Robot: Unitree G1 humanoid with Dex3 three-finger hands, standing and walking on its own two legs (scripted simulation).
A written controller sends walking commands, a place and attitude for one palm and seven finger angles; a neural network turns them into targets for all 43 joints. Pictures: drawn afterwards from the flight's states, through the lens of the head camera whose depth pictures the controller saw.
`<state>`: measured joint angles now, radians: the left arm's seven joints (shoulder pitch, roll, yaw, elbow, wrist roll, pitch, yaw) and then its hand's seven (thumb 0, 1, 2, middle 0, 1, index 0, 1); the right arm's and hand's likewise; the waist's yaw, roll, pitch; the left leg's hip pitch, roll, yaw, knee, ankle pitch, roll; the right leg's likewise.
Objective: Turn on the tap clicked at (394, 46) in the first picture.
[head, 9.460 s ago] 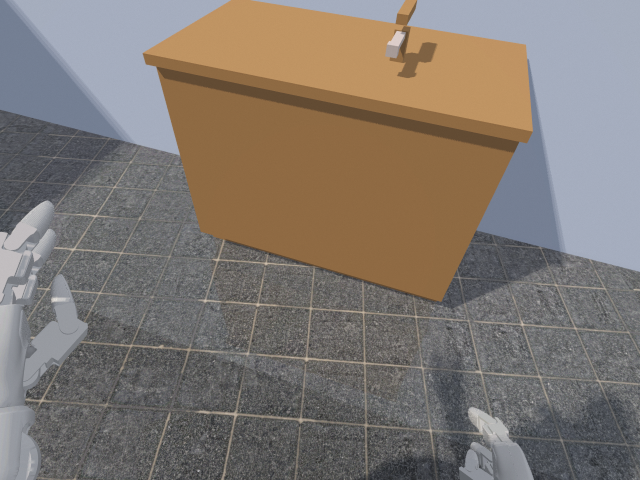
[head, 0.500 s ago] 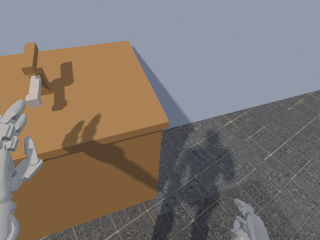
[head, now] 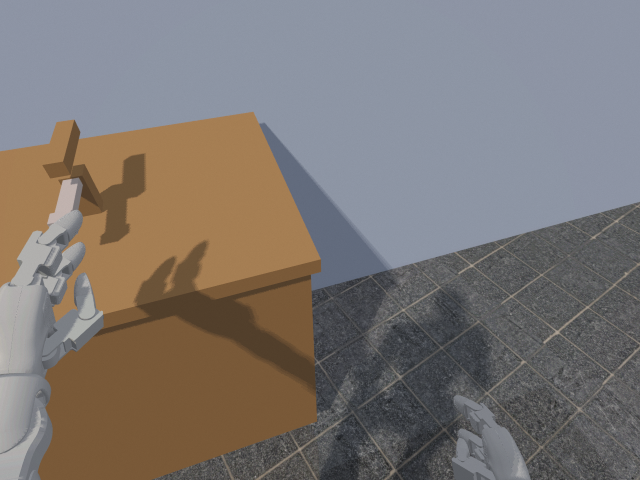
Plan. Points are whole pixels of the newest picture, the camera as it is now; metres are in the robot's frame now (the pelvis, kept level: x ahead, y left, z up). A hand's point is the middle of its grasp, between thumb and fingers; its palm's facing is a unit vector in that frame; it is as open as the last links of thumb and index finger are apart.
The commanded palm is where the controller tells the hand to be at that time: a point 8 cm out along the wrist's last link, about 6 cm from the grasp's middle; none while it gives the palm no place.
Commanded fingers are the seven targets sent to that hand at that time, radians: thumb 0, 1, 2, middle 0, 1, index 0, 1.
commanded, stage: turn the palm inward beside the body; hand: left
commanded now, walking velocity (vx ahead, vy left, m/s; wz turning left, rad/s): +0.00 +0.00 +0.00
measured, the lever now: (63, 224) +0.40 +0.42 +0.11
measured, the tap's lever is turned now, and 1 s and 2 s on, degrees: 0 0 0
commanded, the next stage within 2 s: reach beside the lever's end, fingers flat in 1.94 s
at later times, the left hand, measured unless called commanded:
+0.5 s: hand (111, 333) +0.21 +0.23 +0.15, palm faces +0.50 -0.82 -0.26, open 7.4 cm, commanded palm +0.15 +0.27 +0.17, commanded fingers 0.00 0.90 0.90 -0.20 -0.30 -0.20 -0.30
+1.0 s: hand (91, 361) +0.18 +0.23 +0.15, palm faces +0.53 -0.83 -0.16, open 7.4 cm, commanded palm +0.12 +0.27 +0.16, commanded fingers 0.00 0.90 0.90 -0.20 -0.30 -0.20 -0.30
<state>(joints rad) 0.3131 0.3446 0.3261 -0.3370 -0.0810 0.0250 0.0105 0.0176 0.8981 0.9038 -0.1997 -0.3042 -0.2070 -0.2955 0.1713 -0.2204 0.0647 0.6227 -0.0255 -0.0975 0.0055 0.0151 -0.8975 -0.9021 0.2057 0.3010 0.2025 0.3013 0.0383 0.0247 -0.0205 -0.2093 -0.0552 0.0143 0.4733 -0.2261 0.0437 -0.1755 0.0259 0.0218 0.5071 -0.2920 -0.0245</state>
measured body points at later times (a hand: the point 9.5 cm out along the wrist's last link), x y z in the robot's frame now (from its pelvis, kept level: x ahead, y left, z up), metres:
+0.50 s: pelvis +0.01 -0.05 -0.01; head -0.01 -0.07 +0.43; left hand +0.18 +0.27 +0.17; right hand +0.22 -0.27 -0.10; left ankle +0.02 +0.09 -0.74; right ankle -0.01 -0.10 -0.74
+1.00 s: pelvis +0.00 -0.02 -0.01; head -0.03 -0.04 +0.44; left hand +0.15 +0.28 +0.16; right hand +0.22 -0.22 -0.08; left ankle +0.02 +0.09 -0.74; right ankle -0.01 -0.10 -0.74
